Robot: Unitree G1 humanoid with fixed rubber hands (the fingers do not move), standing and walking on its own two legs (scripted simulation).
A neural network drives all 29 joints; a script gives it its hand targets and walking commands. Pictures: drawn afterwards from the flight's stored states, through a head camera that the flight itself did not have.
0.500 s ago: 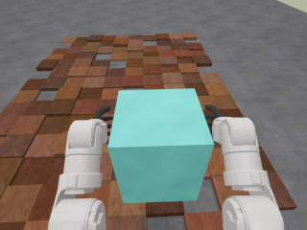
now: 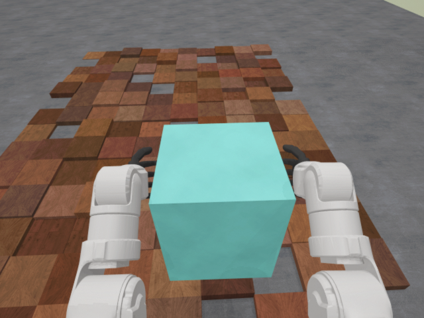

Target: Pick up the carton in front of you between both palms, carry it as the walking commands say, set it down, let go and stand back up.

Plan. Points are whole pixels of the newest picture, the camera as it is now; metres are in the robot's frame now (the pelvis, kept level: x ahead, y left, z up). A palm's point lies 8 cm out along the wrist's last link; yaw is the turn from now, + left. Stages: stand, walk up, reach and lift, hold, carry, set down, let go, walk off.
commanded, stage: carry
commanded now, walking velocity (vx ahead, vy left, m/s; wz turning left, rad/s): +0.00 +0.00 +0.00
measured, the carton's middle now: (218, 202) +0.35 +0.00 +0.06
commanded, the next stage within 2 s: none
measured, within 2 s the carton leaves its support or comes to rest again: neither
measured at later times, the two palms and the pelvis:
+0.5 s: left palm (137, 180) +0.35 +0.15 +0.13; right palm (302, 177) +0.35 -0.15 +0.13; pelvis +0.00 +0.00 +0.00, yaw +0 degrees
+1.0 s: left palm (143, 128) +0.45 +0.15 +0.17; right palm (291, 117) +0.47 -0.15 +0.18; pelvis +0.10 -0.01 +0.00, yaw +1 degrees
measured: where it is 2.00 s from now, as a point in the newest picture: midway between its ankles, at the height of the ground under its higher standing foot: (214, 241)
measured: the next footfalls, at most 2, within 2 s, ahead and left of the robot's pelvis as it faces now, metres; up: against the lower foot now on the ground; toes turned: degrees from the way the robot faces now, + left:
left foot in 1.08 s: +0.25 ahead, +0.10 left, +0.02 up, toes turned +5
right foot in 1.52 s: +0.61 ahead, -0.09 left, +0.03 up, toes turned -5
